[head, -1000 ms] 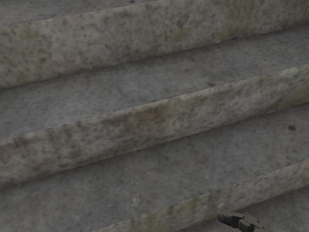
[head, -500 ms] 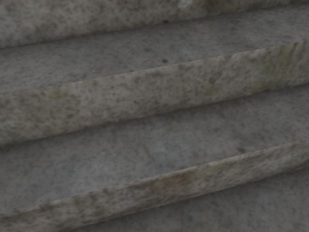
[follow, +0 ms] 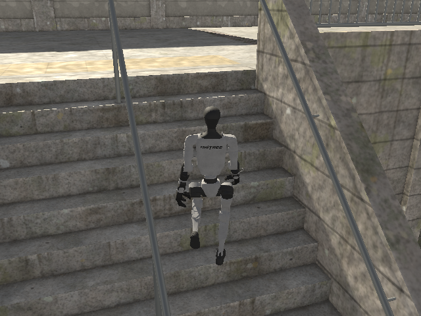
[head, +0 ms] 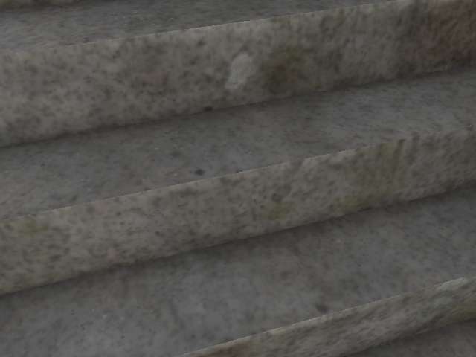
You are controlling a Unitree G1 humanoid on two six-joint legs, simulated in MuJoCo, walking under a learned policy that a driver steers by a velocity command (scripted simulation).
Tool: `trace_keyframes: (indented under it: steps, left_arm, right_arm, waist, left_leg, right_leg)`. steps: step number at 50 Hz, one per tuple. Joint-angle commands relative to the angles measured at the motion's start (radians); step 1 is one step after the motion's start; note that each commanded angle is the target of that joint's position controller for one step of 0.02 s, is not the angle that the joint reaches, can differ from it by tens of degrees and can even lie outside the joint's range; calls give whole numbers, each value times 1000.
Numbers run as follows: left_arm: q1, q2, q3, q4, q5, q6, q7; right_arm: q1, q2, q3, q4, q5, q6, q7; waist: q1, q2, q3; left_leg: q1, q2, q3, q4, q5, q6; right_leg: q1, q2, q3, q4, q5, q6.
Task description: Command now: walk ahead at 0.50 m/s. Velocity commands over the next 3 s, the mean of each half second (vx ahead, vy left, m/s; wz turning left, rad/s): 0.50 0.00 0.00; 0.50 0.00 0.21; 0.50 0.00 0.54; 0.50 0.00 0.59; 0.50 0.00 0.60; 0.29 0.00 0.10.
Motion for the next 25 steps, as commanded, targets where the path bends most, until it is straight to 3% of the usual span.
trace_keyframes:
  steps: [1, 2, 3, 4, 5, 7, 8, 9, 10, 11, 12, 13, 14, 15, 16, 17, 18, 19, 20, 21, 22, 23, 24, 25]
  left_arm:
    - [30, 38, 10, 4, -13, -61, 20]
    - [58, 32, 10, 14, -19, -65, 21]
    - [77, 37, 13, 28, -9, -68, 21]
    - [87, 51, 17, 35, -5, -72, 23]
    - [123, 74, 26, 62, 4, -76, 19]
    - [143, 66, 21, 70, 7, -86, 8]
    - [140, 55, 17, 72, 7, -93, -2]
    - [150, 68, 21, 90, 9, -103, -11]
    - [155, 67, 19, 97, 6, -115, -13]
    - [157, 53, 11, 107, 0, -122, -11]
    - [163, 42, 5, 117, 2, -123, -4]
    - [156, 29, -1, 125, -5, -116, 6]
    - [155, 42, 0, 134, -5, -109, 11]
    - [162, 29, -6, 139, -3, -104, 13]
    - [188, 36, -9, 151, -18, -96, 38]
    - [183, 69, -5, 141, -26, -83, 48]
    - [213, 39, -13, 167, -37, -65, 53]
    - [59, 37, -31, 97, -59, -69, 51]
    - [44, 106, -24, 81, -84, -79, 50]
    - [43, 208, 0, 85, -97, -100, 36]
    - [-9, 268, 24, 75, -113, -113, 13]
    - [112, 164, 12, 31, -112, -124, -11]
    - [8, 148, 13, 14, -64, -137, -47]
    - [-129, 99, 20, -69, 11, -134, -71]
  right_arm:
    - [-135, 23, 29, -114, 10, -9, 35]
    - [-77, 24, 30, -91, 27, 1, 35]
    - [-45, 31, 29, -70, 46, 6, 36]
    - [-36, 39, 31, -64, 43, 13, 32]
    - [-77, 55, 34, -66, 40, 19, 20]
    - [-119, 54, 34, -79, 29, 21, 7]
    - [-165, 56, 36, -93, 38, 13, -3]
    - [-220, 66, 40, -120, 32, 18, -9]
    - [-254, 66, 44, -132, 26, 23, -14]
    - [-299, 67, 50, -154, 23, 27, -15]
    - [-342, 80, 57, -174, 29, 35, -12]
    - [-362, 101, 71, -203, 39, 44, -8]
    - [-381, 109, 83, -228, 44, 53, 1]
    - [-391, 102, 85, -243, 41, 59, 8]
    - [-441, 109, 92, -260, 57, 61, 8]
    - [-406, 88, 96, -248, 70, 66, 13]
    - [-348, 108, 103, -201, 72, 70, 11]
    - [-231, 84, 98, -153, 110, 55, 12]
    - [-85, 51, 86, -90, 113, 53, 2]
    - [90, -3, 65, -53, 109, 58, -6]
    - [213, -73, 44, -20, 98, 57, -14]
    - [167, -157, 13, 35, 88, 27, -21]
    - [284, -233, -23, 92, 63, 57, -25]
    - [211, -228, -44, 136, 53, 82, -33]
  waist:
    - [-3, -5, 194]
    - [-5, -36, 191]
    - [-5, -54, 151]
    - [-13, -54, 144]
    - [4, -90, 142]
    - [13, -93, 151]
    - [27, -117, 153]
    - [37, -144, 177]
    - [37, -120, 199]
    - [35, -96, 228]
    - [32, -101, 239]
    - [8, -83, 249]
    - [8, -93, 239]
    - [16, -101, 251]
    - [25, -131, 252]
    - [35, -145, 226]
    - [29, -133, 164]
    - [-65, -125, 141]
    - [-119, -202, -17]
    - [-206, -287, -137]
    - [-271, -329, -219]
    - [-124, -111, -294]
    - [-196, 154, -386]
    - [-140, 119, -315]
  left_leg:
    - [-389, 28, -49, 34, 142, 17]
    - [-377, 17, -45, -6, 141, 23]
    - [-369, -13, -26, 51, 126, 31]
    - [-384, -13, -17, 45, 130, 36]
    - [-467, -27, 1, 165, 99, 45]
    - [-564, -15, 13, 244, 19, 45]
    - [-632, -24, 25, 353, -46, 49]
    - [-729, -9, 30, 424, -113, 53]
    - [-776, 9, 29, 444, -138, 51]
    - [-794, 26, 54, 423, -161, 48]
    - [-783, 43, 94, 424, -174, 45]
    - [-744, 66, 87, 364, -155, 56]
    - [-668, 73, 142, 217, -150, 56]
    - [-624, 88, 159, 149, -132, 53]
    - [-602, 110, 147, 57, -172, 75]
    - [-488, 104, 223, -131, -224, 90]
    - [-339, 75, 275, -202, -235, 118]
    - [31, 27, 322, -514, -281, 134]
    - [277, -60, 355, -476, -371, 121]
    - [398, -82, 331, -592, -398, 114]
    - [538, -112, 260, -803, -430, 108]
    - [823, 16, -108, -958, -601, 205]
    - [819, 181, -564, -1312, -740, 282]
    - [687, 152, -655, -1469, -822, 270]
  right_leg:
    - [183, -262, 527, -516, -61, -50]
    - [206, -243, 496, -503, -27, -41]
    - [237, -251, 466, -506, 19, -65]
    - [254, -252, 441, -510, 30, -80]
    - [313, -272, 456, -532, 9, -99]
    - [358, -288, 435, -567, -9, -133]
    - [380, -307, 450, -594, -5, -153]
    - [415, -310, 456, -607, -33, -162]
    - [428, -316, 450, -621, -46, -170]
    - [413, -309, 438, -642, -27, -162]
    - [381, -300, 414, -677, 3, -167]
    - [330, -285, 385, -702, 34, -136]
    - [288, -254, 328, -763, 33, -123]
    - [271, -242, 324, -800, 101, -138]
    - [315, -274, 319, -890, 259, -155]
    - [355, -253, 231, -969, 411, -159]
    - [393, -224, 145, -941, 642, -165]
    - [226, -185, 26, -848, 1276, -161]
    - [244, -240, 55, -686, 1961, -202]
    - [350, -279, 76, -484, 2191, -213]
    - [390, -279, 81, -258, 2205, -202]
    - [44, -187, 175, 39, 1907, -136]
    - [-75, 22, 205, 456, 887, -102]
    - [-212, 104, 341, 829, 620, -109]
Next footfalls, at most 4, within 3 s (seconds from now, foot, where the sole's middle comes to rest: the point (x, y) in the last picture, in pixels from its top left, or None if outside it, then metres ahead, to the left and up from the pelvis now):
0.48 left None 0.32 0.10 -0.52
1.08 right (394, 272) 0.61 -0.27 -0.32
1.68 left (275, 131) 0.83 -0.01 -0.11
2.10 right None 1.10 -0.09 0.09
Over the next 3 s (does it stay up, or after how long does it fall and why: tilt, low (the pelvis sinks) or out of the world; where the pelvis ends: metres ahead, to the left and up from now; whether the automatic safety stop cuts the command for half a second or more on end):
stays up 1.14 0.35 1.06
